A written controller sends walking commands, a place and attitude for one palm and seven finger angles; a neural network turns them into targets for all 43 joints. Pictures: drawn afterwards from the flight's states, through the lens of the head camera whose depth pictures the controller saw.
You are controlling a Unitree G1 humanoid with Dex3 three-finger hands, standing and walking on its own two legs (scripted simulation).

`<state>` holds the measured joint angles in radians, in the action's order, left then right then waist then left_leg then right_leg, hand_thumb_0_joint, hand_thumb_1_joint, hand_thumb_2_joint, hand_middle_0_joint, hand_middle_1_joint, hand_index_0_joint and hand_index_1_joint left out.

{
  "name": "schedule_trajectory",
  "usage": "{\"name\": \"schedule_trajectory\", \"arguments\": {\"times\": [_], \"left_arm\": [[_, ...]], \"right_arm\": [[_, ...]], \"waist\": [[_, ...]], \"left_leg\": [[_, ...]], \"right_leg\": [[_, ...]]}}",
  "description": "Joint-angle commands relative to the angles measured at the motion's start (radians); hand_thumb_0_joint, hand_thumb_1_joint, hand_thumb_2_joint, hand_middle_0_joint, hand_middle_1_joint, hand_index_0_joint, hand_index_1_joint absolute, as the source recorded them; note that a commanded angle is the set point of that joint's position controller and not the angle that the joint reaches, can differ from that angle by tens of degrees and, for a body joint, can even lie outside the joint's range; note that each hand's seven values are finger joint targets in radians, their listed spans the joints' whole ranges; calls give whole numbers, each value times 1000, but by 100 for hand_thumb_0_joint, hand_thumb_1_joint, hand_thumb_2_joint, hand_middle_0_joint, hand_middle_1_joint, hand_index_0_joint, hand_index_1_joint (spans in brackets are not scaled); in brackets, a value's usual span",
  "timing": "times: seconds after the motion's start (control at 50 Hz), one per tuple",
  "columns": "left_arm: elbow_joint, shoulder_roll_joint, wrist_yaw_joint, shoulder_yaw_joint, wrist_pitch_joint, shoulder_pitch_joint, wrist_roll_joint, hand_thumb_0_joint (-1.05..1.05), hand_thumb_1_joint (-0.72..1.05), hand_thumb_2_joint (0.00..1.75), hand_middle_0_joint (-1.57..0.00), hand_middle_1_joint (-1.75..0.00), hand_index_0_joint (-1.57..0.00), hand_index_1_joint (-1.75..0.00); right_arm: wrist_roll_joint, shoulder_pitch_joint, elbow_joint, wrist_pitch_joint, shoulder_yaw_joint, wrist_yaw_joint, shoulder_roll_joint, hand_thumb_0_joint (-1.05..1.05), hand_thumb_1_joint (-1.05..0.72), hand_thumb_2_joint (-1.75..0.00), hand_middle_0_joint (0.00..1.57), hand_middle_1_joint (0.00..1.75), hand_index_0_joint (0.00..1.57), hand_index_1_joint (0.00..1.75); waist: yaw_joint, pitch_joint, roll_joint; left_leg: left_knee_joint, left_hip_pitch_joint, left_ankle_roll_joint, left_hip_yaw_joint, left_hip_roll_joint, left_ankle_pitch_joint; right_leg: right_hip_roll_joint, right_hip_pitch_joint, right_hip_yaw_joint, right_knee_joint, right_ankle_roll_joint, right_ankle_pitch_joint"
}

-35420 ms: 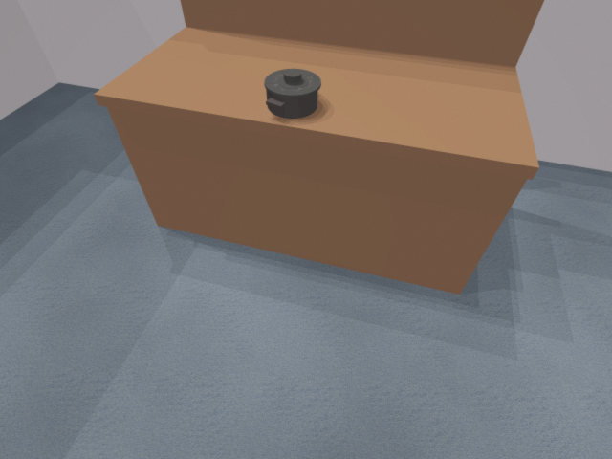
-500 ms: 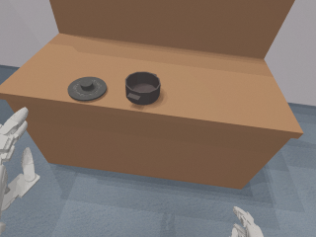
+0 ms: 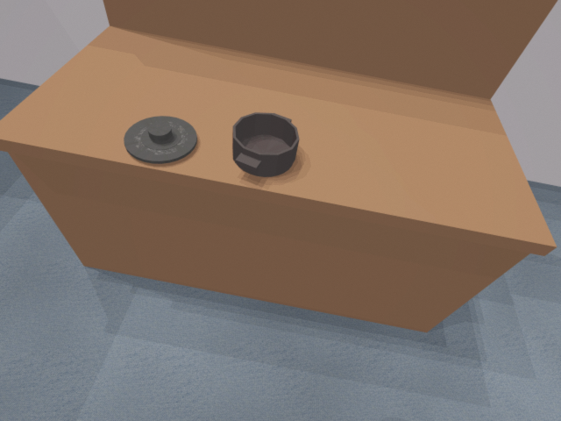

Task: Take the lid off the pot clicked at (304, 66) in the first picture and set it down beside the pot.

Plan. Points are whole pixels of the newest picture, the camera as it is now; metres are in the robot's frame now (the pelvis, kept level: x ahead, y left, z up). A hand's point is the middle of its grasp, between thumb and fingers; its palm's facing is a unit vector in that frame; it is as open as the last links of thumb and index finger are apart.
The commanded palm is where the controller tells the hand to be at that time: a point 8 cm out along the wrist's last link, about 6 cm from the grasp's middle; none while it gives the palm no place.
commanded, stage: let the arm hang, fingers relaxed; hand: left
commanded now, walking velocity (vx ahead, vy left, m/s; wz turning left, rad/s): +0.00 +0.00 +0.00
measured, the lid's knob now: (160, 131) +0.72 +0.33 -0.08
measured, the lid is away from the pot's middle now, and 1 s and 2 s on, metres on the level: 0.25 0.25 0.25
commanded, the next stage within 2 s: look to check the result in 0.76 s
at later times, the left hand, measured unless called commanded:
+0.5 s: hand out of the picture +0.04 +0.15 -0.18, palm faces +0.03 -0.99 -0.17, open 7.3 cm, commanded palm none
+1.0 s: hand out of the picture +0.06 +0.15 -0.18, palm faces +0.05 -0.99 -0.16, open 7.3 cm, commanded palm none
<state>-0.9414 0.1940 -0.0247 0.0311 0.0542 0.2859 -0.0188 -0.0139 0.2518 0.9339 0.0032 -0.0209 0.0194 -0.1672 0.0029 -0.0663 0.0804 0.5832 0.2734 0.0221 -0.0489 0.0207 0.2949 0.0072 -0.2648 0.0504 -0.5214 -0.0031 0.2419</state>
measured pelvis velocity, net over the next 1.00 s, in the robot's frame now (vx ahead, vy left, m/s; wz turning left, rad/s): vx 0.06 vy -0.01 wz -0.01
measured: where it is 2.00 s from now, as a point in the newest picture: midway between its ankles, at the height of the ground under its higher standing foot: outside the picture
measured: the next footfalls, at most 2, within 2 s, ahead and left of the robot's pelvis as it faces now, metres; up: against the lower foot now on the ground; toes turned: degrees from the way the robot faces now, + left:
none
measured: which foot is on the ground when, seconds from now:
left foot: down 0.00-1.00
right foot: down 0.00-1.00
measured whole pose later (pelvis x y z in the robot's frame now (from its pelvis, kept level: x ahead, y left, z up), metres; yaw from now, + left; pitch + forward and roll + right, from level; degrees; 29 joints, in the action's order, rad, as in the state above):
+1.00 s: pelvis +0.06 -0.01 +0.00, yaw -1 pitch +0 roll -1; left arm -1.12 0.13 -0.05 0.03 0.00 0.27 -0.01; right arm 0.00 0.31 1.11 -0.01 -0.04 0.06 -0.09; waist 0.00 -0.06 0.02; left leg 0.51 0.15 0.02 -0.04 0.01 0.35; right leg 0.00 -0.15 0.04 -0.46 0.00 0.31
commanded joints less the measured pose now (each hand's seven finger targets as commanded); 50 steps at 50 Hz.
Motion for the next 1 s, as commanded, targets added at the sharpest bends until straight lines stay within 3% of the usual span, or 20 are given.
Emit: {"name": "schedule_trajectory", "arguments": {"times": [0.0,0.04,0.08,0.3,0.44,0.5,0.74,0.76,0.94,0.98], "left_arm": [[0,109,3,5,-52,24,6,0,90,90,-20,-30,-20,-30],[-38,94,1,-2,-54,38,7,0,90,90,-20,-30,-20,-30],[-70,77,-2,-9,-55,46,8,0,90,90,-20,-30,-20,-30],[-154,27,-22,-11,-63,97,13,0,90,90,-20,-30,-20,-30],[-150,4,-27,-2,-60,75,11,0,90,90,-20,-30,-20,-30],[-152,5,-27,1,-60,62,12,0,90,90,-20,-30,-20,-30],[-139,9,-27,5,-63,45,16,0,90,90,-20,-30,-20,-30],[-137,8,-28,5,-62,44,14,0,90,90,-20,-30,-20,-30],[-148,-1,-29,4,-63,58,15,0,90,90,-20,-30,-20,-30],[-146,1,-29,3,-62,51,15,0,90,90,-20,-30,-20,-30]], "right_arm": [[4,34,-19,-16,-29,15,-119,0,-90,-90,20,30,20,30],[5,70,10,-11,-28,16,-103,0,-90,-90,20,30,20,30],[8,99,34,-7,-28,18,-92,0,-90,-90,20,30,20,30],[13,157,125,-16,-20,27,-27,0,-90,-90,20,30,20,30],[10,147,152,-17,-24,30,-2,0,-90,-90,20,30,20,30],[8,152,159,-18,-23,32,4,0,-90,-90,20,30,20,30],[10,155,157,-21,-29,38,-7,0,-90,-90,20,30,20,30],[11,153,155,-20,-30,38,-2,0,-90,-90,20,30,20,30],[12,152,162,-22,-31,43,-11,0,-90,-90,20,30,20,30],[13,153,164,-19,-29,43,-8,0,-90,-90,20,30,20,30]], "waist": [[3,63,-235],[-1,49,-203],[-5,22,-134],[0,28,-45],[4,-16,-70],[5,-26,-114],[-5,25,-102],[-5,5,-99],[-7,32,-101],[-7,6,-92]], "left_leg": [[-187,54,40,-97,-93,-47],[-195,53,42,-97,-94,-12],[-191,50,43,-93,-96,-17],[-152,7,37,-53,-92,-188],[-161,12,36,-51,-92,-192],[-169,22,36,-53,-95,-203],[-143,-51,32,-39,-96,-318],[-147,-45,34,-42,-98,-313],[-139,-97,35,-37,-101,-381],[-146,-81,33,-35,-101,-350]], "right_leg": [[63,116,-76,104,50,-31],[63,106,-74,119,52,2],[65,91,-76,138,51,13],[78,125,-75,125,51,-118],[71,113,-70,112,51,-125],[67,121,-68,103,51,-136],[76,153,-66,97,52,-248],[73,140,-64,99,51,-239],[76,155,-60,99,49,-274],[74,147,-61,103,49,-261]]}}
